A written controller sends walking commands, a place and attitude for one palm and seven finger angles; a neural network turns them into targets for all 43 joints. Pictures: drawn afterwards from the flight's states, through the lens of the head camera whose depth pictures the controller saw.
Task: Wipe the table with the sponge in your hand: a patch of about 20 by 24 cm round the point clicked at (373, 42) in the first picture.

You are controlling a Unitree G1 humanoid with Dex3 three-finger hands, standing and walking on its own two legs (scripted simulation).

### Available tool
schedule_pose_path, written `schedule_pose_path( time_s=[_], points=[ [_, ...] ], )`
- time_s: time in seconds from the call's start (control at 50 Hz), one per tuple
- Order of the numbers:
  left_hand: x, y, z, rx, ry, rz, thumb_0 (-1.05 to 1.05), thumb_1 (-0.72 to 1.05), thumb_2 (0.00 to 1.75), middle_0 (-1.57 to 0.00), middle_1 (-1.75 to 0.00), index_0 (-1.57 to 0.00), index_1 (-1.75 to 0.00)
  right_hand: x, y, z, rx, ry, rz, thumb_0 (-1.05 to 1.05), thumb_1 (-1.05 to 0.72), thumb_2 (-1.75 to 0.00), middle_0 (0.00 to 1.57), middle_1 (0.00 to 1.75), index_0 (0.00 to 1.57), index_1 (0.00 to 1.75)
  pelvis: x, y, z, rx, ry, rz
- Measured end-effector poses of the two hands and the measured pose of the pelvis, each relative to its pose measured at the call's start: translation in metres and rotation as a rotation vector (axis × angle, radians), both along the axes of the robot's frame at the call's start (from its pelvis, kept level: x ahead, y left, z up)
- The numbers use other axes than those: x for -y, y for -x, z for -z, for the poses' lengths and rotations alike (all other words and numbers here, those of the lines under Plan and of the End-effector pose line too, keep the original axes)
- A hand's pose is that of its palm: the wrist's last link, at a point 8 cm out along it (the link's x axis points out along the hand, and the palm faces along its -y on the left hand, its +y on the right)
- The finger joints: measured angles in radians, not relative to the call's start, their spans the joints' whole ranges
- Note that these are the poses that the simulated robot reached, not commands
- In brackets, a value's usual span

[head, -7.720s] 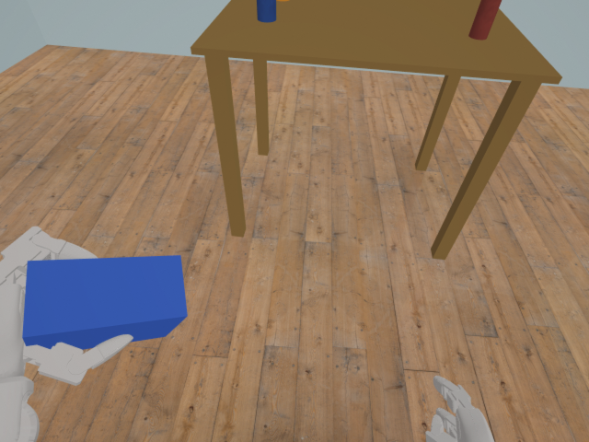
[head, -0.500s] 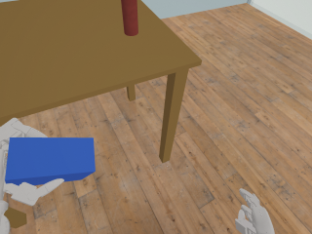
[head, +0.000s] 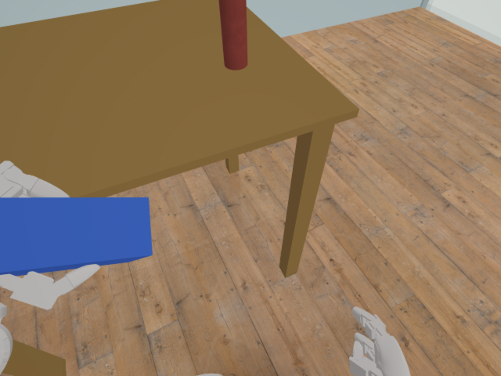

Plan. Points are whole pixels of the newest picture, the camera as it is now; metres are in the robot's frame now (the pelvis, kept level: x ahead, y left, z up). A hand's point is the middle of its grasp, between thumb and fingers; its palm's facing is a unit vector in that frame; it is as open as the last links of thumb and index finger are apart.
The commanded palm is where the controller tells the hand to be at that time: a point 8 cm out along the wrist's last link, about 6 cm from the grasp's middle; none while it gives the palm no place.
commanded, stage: shuffle to correct the standing spot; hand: left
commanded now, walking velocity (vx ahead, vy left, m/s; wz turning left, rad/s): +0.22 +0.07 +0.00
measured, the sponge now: (99, 235) +0.25 +0.19 +0.17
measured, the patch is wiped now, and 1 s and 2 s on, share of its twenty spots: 0.00 0.00 0.00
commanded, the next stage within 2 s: come to a stop and stand still in 0.46 s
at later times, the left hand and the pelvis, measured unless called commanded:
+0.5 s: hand (47, 155) +0.34 +0.27 +0.20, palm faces +0.39 -0.78 -0.49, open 10.5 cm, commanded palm +0.28 +0.33 +0.19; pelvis +0.12 +0.05 +0.00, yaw +0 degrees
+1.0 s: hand (55, 124) +0.40 +0.29 +0.20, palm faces +0.34 -0.80 -0.50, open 10.5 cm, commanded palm +0.35 +0.34 +0.19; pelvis +0.18 +0.07 +0.01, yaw -1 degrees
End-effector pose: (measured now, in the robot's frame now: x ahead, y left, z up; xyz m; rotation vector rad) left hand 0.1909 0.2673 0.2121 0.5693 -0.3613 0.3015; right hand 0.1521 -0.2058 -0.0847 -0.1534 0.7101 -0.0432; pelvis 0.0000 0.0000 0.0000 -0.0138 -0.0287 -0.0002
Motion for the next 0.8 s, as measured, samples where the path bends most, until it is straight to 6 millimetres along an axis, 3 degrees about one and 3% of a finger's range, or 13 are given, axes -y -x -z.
schedule_pose_path(
  time_s=[0.12, 0.22, 0.28, 0.38, 0.48, 0.54, 0.64, 0.7, 0.8],
  points=[
    [-0.026, -0.012, 0.004, -0.031, 0.018, -0.053, -0.01, -0.53, 1.00, -0.68, -1.35, -0.71, -1.34, 0.016, -0.022, -0.004, -0.077, 0.052, 0.048, 0.01, -0.90, -0.90, 0.20, 0.30, 0.20, 0.30, -0.013, -0.031, -0.008, -0.005, -0.001, 0.002],
    [-0.051, -0.039, 0.021, -0.055, 0.091, -0.092, -0.01, -0.53, 1.00, -0.68, -1.35, -0.71, -1.34, 0.015, -0.049, -0.013, -0.064, 0.125, 0.068, 0.01, -0.91, -0.90, 0.20, 0.30, 0.20, 0.30, -0.032, -0.058, -0.007, 0.019, -0.022, 0.003],
    [-0.058, -0.062, 0.028, -0.016, 0.098, -0.057, -0.02, -0.53, 1.00, -0.68, -1.35, -0.71, -1.34, 0.007, -0.074, -0.009, 0.001, 0.145, 0.094, 0.01, -0.91, -0.90, 0.20, 0.30, 0.20, 0.30, -0.047, -0.072, 0.008, 0.031, -0.025, 0.021],
    [-0.058, -0.100, 0.018, -0.005, 0.052, -0.035, -0.02, -0.53, 1.00, -0.68, -1.35, -0.71, -1.34, -0.027, -0.107, -0.011, 0.056, 0.043, 0.083, 0.01, -0.91, -0.90, 0.20, 0.30, 0.20, 0.30, -0.046, -0.086, 0.005, 0.030, -0.051, 0.023],
    [-0.046, -0.110, -0.004, 0.006, -0.038, -0.014, -0.02, -0.53, 1.00, -0.68, -1.35, -0.71, -1.34, -0.049, -0.134, -0.001, 0.063, -0.037, 0.032, 0.01, -0.91, -0.90, 0.20, 0.30, 0.20, 0.30, -0.046, -0.112, 0.006, 0.014, -0.020, 0.002],
    [-0.051, -0.113, -0.011, -0.005, -0.019, -0.023, -0.02, -0.53, 1.00, -0.68, -1.35, -0.71, -1.34, -0.053, -0.144, 0.001, -0.006, -0.038, 0.019, 0.01, -0.91, -0.90, 0.20, 0.30, 0.20, 0.30, -0.052, -0.132, -0.003, 0.001, -0.019, -0.002],
    [-0.085, -0.132, 0.002, -0.061, 0.018, -0.124, -0.01, -0.53, 1.00, -0.68, -1.35, -0.71, -1.34, -0.053, -0.163, -0.002, -0.087, 0.018, 0.002, 0.01, -0.91, -0.90, 0.20, 0.30, 0.20, 0.30, -0.065, -0.160, -0.013, -0.007, -0.031, -0.001],
    [-0.102, -0.150, 0.013, -0.014, 0.110, -0.146, -0.02, -0.53, 1.00, -0.68, -1.35, -0.71, -1.34, -0.054, -0.182, -0.001, -0.072, 0.072, -0.001, 0.01, -0.91, -0.90, 0.20, 0.30, 0.20, 0.30, -0.078, -0.175, -0.006, 0.014, -0.012, 0.002],
    [-0.100, -0.184, 0.020, 0.019, 0.177, -0.103, -0.02, -0.53, 1.00, -0.68, -1.35, -0.71, -1.34, -0.067, -0.212, -0.014, 0.006, 0.069, 0.028, 0.01, -0.91, -0.90, 0.20, 0.30, 0.20, 0.30, -0.084, -0.181, -0.002, 0.044, -0.047, 0.018]
  ],
)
